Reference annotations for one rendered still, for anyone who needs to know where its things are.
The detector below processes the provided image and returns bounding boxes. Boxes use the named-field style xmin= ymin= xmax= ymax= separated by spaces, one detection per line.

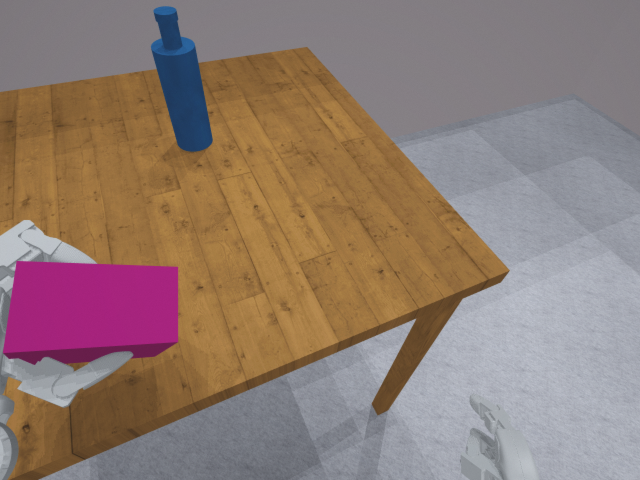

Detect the robot left hand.
xmin=0 ymin=220 xmax=133 ymax=408

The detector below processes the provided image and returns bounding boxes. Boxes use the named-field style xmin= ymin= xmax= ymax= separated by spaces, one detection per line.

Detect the table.
xmin=0 ymin=47 xmax=510 ymax=480

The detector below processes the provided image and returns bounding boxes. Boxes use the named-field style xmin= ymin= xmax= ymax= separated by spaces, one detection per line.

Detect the sponge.
xmin=3 ymin=261 xmax=178 ymax=365

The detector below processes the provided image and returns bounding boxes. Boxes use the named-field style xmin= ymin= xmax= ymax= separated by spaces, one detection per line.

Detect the robot right hand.
xmin=461 ymin=394 xmax=540 ymax=480

